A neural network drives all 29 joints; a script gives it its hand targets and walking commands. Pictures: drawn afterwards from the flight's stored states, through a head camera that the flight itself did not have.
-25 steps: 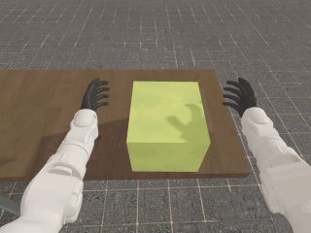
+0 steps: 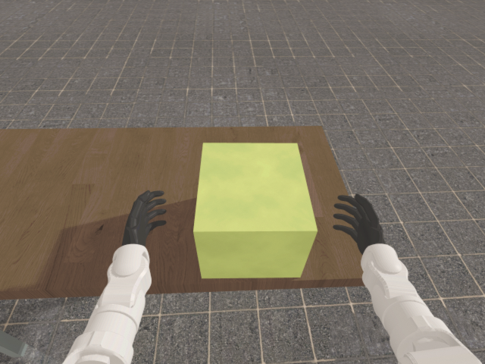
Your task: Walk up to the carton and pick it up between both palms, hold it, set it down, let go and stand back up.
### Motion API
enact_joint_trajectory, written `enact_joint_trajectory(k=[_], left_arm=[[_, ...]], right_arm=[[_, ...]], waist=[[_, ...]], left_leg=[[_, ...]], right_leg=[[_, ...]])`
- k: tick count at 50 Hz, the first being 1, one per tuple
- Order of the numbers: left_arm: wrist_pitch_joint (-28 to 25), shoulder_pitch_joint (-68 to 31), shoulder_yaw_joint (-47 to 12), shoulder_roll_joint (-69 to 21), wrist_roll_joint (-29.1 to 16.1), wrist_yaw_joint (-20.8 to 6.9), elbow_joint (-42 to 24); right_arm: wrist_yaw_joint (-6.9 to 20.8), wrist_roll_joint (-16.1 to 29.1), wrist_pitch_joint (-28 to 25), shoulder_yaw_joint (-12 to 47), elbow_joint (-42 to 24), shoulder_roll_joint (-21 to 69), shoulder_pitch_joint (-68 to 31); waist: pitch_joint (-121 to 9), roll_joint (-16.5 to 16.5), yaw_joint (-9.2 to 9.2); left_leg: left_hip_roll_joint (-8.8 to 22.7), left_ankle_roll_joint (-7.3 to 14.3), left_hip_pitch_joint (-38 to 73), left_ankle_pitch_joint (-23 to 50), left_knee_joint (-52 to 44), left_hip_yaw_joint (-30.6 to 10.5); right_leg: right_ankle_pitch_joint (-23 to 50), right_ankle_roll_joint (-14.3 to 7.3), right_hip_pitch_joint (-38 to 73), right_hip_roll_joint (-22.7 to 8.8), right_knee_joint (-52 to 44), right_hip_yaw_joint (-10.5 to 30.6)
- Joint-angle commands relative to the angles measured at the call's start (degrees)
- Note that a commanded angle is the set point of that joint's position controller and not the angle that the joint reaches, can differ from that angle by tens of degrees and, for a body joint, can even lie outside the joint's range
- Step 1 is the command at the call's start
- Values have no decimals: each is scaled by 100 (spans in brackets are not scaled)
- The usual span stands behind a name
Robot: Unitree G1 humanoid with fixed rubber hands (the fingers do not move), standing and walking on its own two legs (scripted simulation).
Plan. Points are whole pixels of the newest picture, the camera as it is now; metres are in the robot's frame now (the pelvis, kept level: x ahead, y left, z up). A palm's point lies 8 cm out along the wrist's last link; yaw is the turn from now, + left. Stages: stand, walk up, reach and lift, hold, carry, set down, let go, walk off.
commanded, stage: set down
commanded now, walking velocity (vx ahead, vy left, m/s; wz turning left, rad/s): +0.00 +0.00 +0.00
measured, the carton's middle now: (250, 208) +0.47 -0.02 -0.05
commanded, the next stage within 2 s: let go in 1.68 s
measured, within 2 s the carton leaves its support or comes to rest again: neither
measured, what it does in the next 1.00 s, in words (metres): stands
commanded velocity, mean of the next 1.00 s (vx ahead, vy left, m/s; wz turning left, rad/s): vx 0.00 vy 0.00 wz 0.00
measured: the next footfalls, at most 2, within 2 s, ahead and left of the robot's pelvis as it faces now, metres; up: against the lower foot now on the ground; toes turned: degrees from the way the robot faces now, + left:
none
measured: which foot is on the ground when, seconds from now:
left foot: down 0.00-1.00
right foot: down 0.00-1.00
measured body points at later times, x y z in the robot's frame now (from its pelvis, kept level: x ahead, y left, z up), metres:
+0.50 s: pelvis +0.00 -0.01 +0.00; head +0.04 +0.00 +0.44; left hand +0.29 +0.19 -0.03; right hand +0.29 -0.23 -0.03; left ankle +0.02 +0.12 -0.74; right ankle -0.01 -0.07 -0.74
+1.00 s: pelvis +0.02 +0.00 +0.00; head +0.03 +0.00 +0.45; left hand +0.24 +0.20 -0.04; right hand +0.25 -0.21 -0.05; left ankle +0.02 +0.12 -0.74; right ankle -0.01 -0.07 -0.74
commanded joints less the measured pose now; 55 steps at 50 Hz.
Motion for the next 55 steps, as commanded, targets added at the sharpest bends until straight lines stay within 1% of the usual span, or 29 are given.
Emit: enact_joint_trajectory(k=[1, 5, 6, 8, 9, 11, 16, 19, 20, 22, 25, 26, 27, 29, 32, 33, 34, 37, 38, 40, 42, 44, 46, 47, 49, 50, 51, 52, 55], left_arm=[[-472, -1535, 55, 393, 82, 14, -985], [-712, -1132, 53, 387, 95, 12, -751], [-781, -973, 13, 345, 82, -28, -600], [-938, -803, 39, 382, 18, -34, -436], [-1030, -799, 7, 450, 20, -33, -282], [-1167, -617, -72, 446, -79, -31, -412], [-1572, -436, -141, 348, -48, -18, -495], [-1796, -265, -316, 425, -45, 43, -915], [-1841, -61, -377, 367, -45, 66, -1022], [-1850, 342, -407, 346, -16, 80, -922], [-1853, 928, -338, 544, -95, -8, -908], [-1852, 1157, -316, 563, -29, -14, -1019], [-1910, 1244, -331, 624, -56, -55, -1306], [-1846, 1394, -342, 446, -44, -146, -1034], [-1761, 1641, -364, 500, 7, -216, -1274], [-1779, 1652, -381, 508, -7, -222, -1397], [-1709, 1753, -275, 533, 54, -232, -1306], [-1672, 1603, -414, 568, -39, -145, -1805], [-1598, 1746, -398, 567, -18, -126, -1869], [-1378, 2011, -444, 521, 63, -130, -1569], [-1122, 2091, -374, 524, 127, -179, -1605], [-853, 2418, -249, 532, 137, -225, -1772], [-709, 2519, -236, 584, 182, -275, -2030], [-597, 2631, -272, 599, 213, -309, -1876], [-363, 2597, -219, 623, 252, -350, -2079], [-278, 2632, -214, 672, 264, -348, -2223], [-156, 2685, -259, 601, 238, -352, -2227], [-143, 2545, -258, 650, 261, -313, -2423], [-25, 2401, -313, 790, 101, -290, -2658]], right_arm=[[-28, -56, -414, -314, -969, -784, -1684], [28, -181, -583, -172, -641, -651, -1088], [44, -231, -663, -147, -424, -621, -953], [40, -184, -763, -40, -487, -578, -934], [49, -223, -822, -26, -563, -579, -888], [15, -280, -953, -79, -686, -499, -729], [-40, -388, -1363, -218, -693, -420, -435], [51, -411, -1612, -307, -691, -519, -233], [79, -420, -1689, -329, -695, -523, -166], [82, -401, -1752, -282, -751, -523, 134], [20, -390, -1827, -137, -645, -526, 481], [24, -347, -1851, -101, -639, -471, 670], [21, -328, -1929, 0, -657, -410, 722], [29, -393, -1985, -66, -494, -413, 855], [31, -307, -2062, 36, -647, -311, 1141], [52, -336, -2067, 73, -687, -265, 1190], [47, -375, -2071, 31, -793, -308, 1082], [74, -469, -2107, -116, -879, -329, 1165], [63, -468, -2091, -197, -1016, -351, 1308], [103, -488, -1900, -40, -726, -264, 1281], [81, -621, -1735, -102, -842, -231, 1565], [11, -701, -1612, -88, -995, -195, 1793], [-47, -667, -1535, -48, -1392, -82, 1912], [-72, -795, -1439, -28, -1234, -24, 2041], [-109, -875, -1333, -50, -1466, -105, 2020], [-79, -974, -1270, -153, -1646, -118, 2106], [-62, -1039, -1174, -146, -1429, -101, 2254], [-55, -1161, -1161, -302, -1678, -133, 2254], [-52, -1170, -954, -325, -2057, -73, 2255]], waist=[[-2020, -51, 25], [-1498, -220, 50], [-1327, -245, -31], [-975, -467, 83], [-1022, -460, -14], [-1054, -459, 84], [-1111, -111, 47], [-1489, 103, -20], [-1641, 180, 44], [-1563, 147, 26], [-1331, -229, 76], [-1385, -125, 83], [-1336, -296, 71], [-1073, -424, -21], [-1014, -210, 37], [-994, -346, -35], [-812, -264, 63], [-802, -13, -71], [-796, 26, -13], [-634, 43, 69], [-304, -134, -3], [-226, -255, 61], [-392, -241, 139], [-363, -128, 69], [-111, -46, 148], [-107, -168, 66], [-69, -123, 69], [-162, -63, 4], [28, -215, 100]], left_leg=[[-140, -30, 1940, 1249, 217, -405], [-145, 0, 1798, 1070, 94, -349], [-127, 12, 1844, 1008, 89, -409], [-159, 115, 1437, 627, 17, -385], [-122, 95, 1362, 481, 9, -356], [-131, 117, 1294, 427, 42, -376], [-128, 67, 1050, 643, 131, -414], [-84, -60, 1410, 786, 198, -387], [-95, -121, 1479, 802, 319, -411], [-109, -69, 1416, 863, 309, -398], [-136, -8, 984, 978, 357, -440], [-171, -9, 1013, 1102, 351, -458], [-184, 2, 991, 1087, 342, -438], [-122, 51, 1138, 1130, 283, -444], [-131, 21, 1373, 1178, 278, -395], [-131, 9, 1404, 1113, 230, -404], [-141, 49, 1326, 1132, 180, -377], [-122, -50, 1593, 1140, 244, -368], [-106, -54, 1657, 1136, 216, -417], [-106, -55, 1722, 1135, 160, -394], [-93, -4, 1817, 1135, 44, -333], [-163, 39, 2023, 1207, 1, -356], [-203, 50, 1949, 1280, -10, -307], [-199, 42, 2018, 1396, -37, -240], [-228, 17, 2254, 1336, -136, -243], [-167, 61, 2212, 1291, -131, -219], [-142, 9, 2433, 1281, -137, -230], [-151, 4, 2494, 1214, -160, -110], [-124, 32, 2288, 1040, -224, -103]], right_leg=[[1365, 479, 137, -266, -270, 570], [1212, 485, 181, -268, -276, 580], [1145, 470, 137, -307, -324, 592], [842, 564, 208, -357, -286, 625], [731, 548, 181, -389, -298, 623], [600, 559, 192, -410, -274, 744], [1070, 479, 340, -552, -91, 965], [1015, 349, 211, -402, -43, 774], [971, 328, 287, -393, -12, 760], [1046, 322, 209, -369, 52, 764], [1654, 474, 520, -467, 179, 963], [1869, 484, 740, -426, 251, 901], [2109, 512, 834, -451, 222, 950], [2059, 528, 673, -488, 115, 931], [2136, 478, 700, -438, 147, 895], [1974, 489, 684, -442, 110, 894], [1977, 484, 611, -460, 112, 940], [1609, 411, 380, -390, 76, 824], [1472, 397, 346, -421, 12, 810], [1461, 352, 348, -392, -3, 783], [1451, 426, 347, -392, -121, 774], [1523, 491, 423, -384, -167, 688], [1829, 501, 691, -448, -211, 741], [1986, 490, 741, -456, -222, 774], [1680, 455, 735, -408, -358, 748], [1844, 505, 719, -456, -432, 788], [1601, 446, 707, -403, -400, 674], [1471, 411, 634, -380, -505, 650], [1198, 378, 659, -427, -508, 711]])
